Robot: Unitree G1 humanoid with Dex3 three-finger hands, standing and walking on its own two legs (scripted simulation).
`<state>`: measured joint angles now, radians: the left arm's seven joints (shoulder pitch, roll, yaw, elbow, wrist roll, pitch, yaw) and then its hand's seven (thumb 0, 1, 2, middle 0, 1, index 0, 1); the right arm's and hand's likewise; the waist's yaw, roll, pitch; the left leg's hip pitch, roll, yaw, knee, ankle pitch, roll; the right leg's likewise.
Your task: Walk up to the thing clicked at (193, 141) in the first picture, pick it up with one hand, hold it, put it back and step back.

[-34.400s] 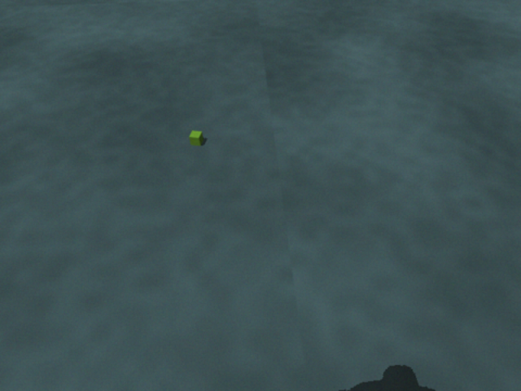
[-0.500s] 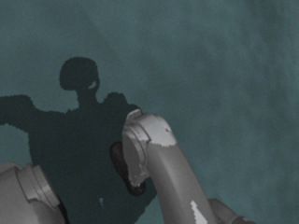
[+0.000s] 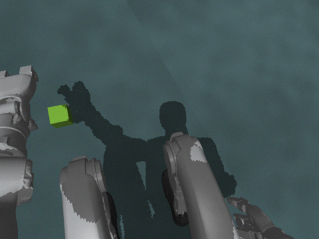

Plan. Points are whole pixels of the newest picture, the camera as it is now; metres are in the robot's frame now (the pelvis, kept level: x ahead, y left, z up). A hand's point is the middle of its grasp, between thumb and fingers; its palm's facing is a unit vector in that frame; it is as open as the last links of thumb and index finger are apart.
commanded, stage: withdraw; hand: left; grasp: from above
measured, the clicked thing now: (61, 116) +0.51 +0.24 -0.34
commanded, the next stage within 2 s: home in 0.30 s
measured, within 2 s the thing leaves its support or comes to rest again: neither
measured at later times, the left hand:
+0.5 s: hand (41, 98) +0.52 +0.25 -0.19, palm faces -0.35 -0.02 -0.93, open 13.5 cm
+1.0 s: hand (7, 148) +0.35 +0.24 +0.00, palm faces -0.26 -0.65 -0.72, open 7.8 cm
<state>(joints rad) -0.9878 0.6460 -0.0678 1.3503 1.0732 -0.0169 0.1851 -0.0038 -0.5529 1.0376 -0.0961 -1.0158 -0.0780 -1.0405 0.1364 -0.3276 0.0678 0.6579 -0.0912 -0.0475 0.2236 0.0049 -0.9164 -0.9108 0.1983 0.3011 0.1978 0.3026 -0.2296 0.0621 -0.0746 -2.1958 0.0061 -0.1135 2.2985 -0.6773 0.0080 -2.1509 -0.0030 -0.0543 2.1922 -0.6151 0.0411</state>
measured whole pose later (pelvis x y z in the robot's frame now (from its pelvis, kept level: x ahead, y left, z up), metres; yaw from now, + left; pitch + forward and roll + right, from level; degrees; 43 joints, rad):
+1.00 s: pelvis +0.01 +0.00 +0.11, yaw +4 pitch +32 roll -5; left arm -0.34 0.41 -0.01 0.56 0.55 0.08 0.08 0.00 0.77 0.91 -0.22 -0.34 -0.21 -0.35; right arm 0.12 -0.30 -0.05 0.60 0.01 0.01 0.04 0.01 -0.90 -0.90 0.20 0.30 0.20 0.30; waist -0.07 0.04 -0.20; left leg -1.85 -0.01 -0.08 1.93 -0.65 0.00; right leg -1.81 -0.03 -0.04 1.85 -0.61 0.03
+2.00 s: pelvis +0.09 +0.01 +0.35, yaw +7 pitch +10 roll -3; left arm 0.50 0.22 0.03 -0.11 -0.05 0.45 0.01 0.01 0.90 0.90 -0.20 -0.30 -0.20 -0.30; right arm 0.27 -0.22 0.03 0.52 0.01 -0.24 -0.18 0.02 -0.90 -0.90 0.20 0.30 0.20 0.30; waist -0.04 0.05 -0.17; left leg -0.68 0.02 -0.06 1.01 -0.50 0.00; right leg -0.64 -0.02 -0.06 0.92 -0.45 0.03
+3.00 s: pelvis +0.09 +0.01 +0.35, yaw +7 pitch +10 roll -3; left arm 0.50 0.23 0.03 -0.13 -0.05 0.45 0.01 0.01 0.90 0.90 -0.20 -0.30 -0.20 -0.30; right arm 0.29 -0.21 0.03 0.55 0.01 -0.25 -0.18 0.02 -0.90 -0.90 0.20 0.30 0.20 0.30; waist -0.04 0.05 -0.16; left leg -0.69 0.02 -0.06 1.02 -0.50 0.00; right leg -0.65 -0.01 -0.05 0.93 -0.45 0.03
